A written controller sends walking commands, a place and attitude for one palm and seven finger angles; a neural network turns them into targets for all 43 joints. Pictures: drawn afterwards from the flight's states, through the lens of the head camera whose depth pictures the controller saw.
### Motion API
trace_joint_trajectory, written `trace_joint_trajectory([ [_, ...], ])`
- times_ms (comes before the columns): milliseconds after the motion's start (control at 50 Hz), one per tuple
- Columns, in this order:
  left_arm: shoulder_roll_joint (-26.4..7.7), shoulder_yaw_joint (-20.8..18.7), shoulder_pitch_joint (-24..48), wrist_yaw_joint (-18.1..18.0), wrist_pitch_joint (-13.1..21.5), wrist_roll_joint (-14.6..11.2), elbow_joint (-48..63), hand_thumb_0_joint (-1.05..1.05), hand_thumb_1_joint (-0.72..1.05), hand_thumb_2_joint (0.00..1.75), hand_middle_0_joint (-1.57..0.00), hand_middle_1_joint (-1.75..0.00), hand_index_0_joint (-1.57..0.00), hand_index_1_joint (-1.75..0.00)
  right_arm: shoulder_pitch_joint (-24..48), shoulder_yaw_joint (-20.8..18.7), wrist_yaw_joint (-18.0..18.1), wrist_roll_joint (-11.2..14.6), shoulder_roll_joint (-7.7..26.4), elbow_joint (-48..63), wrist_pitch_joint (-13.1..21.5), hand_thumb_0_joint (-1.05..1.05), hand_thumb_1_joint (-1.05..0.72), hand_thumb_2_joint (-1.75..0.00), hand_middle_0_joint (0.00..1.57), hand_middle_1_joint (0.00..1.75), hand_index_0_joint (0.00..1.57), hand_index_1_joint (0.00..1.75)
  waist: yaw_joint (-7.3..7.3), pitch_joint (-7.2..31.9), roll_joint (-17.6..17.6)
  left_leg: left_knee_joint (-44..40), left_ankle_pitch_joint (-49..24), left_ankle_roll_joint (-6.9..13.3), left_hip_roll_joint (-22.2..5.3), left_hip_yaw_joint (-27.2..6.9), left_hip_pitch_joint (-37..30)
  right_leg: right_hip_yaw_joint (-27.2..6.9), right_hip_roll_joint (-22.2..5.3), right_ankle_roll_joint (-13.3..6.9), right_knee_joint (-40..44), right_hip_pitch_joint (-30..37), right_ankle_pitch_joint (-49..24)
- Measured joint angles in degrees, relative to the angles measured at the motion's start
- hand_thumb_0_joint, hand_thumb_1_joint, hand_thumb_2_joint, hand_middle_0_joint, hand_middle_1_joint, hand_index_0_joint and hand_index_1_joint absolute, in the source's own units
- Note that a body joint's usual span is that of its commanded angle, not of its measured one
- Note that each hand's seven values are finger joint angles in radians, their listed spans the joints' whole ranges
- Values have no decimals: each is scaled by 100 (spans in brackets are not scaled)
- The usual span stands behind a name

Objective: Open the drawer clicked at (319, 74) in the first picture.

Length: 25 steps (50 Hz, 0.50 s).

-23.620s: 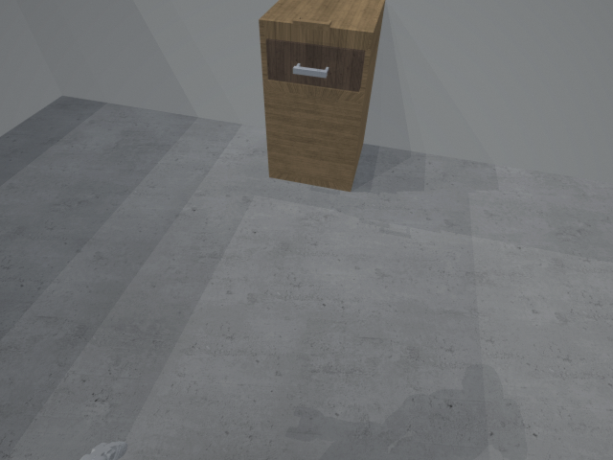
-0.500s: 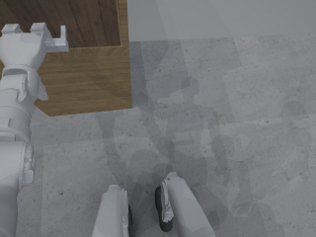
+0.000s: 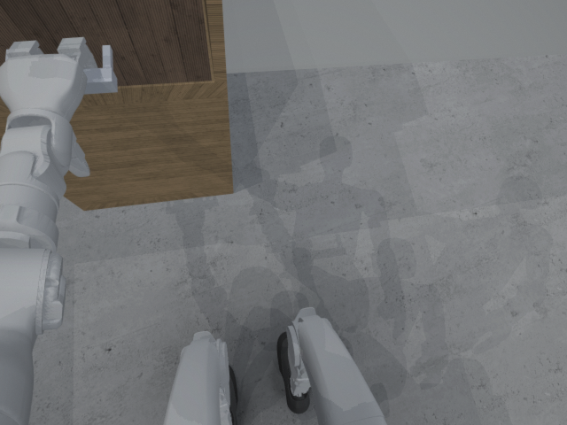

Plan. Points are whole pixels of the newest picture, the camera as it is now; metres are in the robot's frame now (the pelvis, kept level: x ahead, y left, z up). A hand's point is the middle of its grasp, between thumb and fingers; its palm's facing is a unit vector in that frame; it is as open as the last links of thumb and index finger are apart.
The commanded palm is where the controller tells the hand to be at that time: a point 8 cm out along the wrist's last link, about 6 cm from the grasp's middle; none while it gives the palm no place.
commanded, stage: close the thumb around the handle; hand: left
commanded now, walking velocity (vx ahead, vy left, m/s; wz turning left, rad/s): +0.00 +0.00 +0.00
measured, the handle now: (60, 69) +0.60 +0.24 +0.00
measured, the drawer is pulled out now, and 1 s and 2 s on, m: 0.00 0.01 0.06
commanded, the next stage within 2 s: pull the drawer open in 0.64 s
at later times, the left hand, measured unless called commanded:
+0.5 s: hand (61, 111) +0.55 +0.24 -0.02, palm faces -0.10 -0.01 -1.00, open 6.4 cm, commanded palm +0.55 +0.22 +0.02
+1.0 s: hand (62, 115) +0.55 +0.24 -0.02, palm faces -0.09 -0.02 -1.00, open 5.5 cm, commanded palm +0.53 +0.22 +0.02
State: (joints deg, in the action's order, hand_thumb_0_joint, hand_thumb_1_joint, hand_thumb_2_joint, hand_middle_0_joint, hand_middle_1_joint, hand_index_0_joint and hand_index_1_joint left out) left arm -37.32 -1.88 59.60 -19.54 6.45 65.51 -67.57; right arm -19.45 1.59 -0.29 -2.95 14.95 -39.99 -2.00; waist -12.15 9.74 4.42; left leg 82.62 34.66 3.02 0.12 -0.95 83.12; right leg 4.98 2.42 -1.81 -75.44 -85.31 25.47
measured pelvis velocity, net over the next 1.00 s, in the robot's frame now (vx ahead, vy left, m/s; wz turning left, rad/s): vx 0.01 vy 0.00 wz -0.01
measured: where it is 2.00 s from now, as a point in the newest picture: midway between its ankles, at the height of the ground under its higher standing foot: (261, 403)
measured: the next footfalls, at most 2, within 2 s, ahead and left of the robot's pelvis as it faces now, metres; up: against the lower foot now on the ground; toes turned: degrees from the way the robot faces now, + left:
none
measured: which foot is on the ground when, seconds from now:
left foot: down 0.00-1.00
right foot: down 0.00-1.00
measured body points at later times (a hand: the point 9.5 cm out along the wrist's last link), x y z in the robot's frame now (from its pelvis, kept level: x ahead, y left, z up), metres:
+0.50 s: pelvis +0.01 +0.00 +0.01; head +0.21 +0.02 +0.41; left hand +0.55 +0.24 +0.03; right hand +0.01 -0.27 -0.11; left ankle +0.02 +0.09 -0.58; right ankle +0.07 -0.11 -0.58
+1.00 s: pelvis +0.01 +0.00 +0.01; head +0.21 +0.02 +0.42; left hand +0.55 +0.24 +0.03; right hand +0.01 -0.26 -0.11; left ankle +0.02 +0.09 -0.58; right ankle +0.07 -0.11 -0.58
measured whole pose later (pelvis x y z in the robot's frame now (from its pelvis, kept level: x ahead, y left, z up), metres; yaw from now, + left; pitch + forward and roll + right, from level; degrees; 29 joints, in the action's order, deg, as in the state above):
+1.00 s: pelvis +0.01 +0.00 +0.01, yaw +0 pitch +34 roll -4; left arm -34.9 -2.2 53.9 -21.6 3.7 64.1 -63.0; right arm -18.1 0.4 -1.1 -2.8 14.8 -39.9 -3.3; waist -10.4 9.3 4.2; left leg 79.5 35.1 3.2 -0.1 -0.1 78.8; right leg 3.9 2.9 -1.5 -72.9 -81.6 25.9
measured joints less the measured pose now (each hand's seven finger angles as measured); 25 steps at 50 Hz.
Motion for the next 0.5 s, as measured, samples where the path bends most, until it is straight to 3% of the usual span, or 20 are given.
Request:
trace_joint_trajectory([
  [160,36,-12,53,-413,-85,101,91,0,-28,39,-33,-123,-34,-123,65,-86,-73,-30,42,-16,-41,0,-90,-89,20,30,21,30,76,-38,3,102,44,3,16,-7,139,9,-17,15,-97,-132,47],
  [320,158,69,44,-247,-432,-2,18,0,10,55,-36,-127,-36,-127,211,-66,-96,11,-7,12,-107,0,-90,-89,20,30,21,30,77,-46,-20,-59,13,-3,11,-15,-63,6,-5,11,59,72,22],
  [500,109,130,-62,-93,-216,-7,-5,0,58,76,-38,-132,-39,-131,152,-57,-24,-1,-9,45,-44,0,-90,-89,20,30,21,30,72,-2,-25,-151,24,-14,18,-35,-202,17,-6,-3,135,210,49],
])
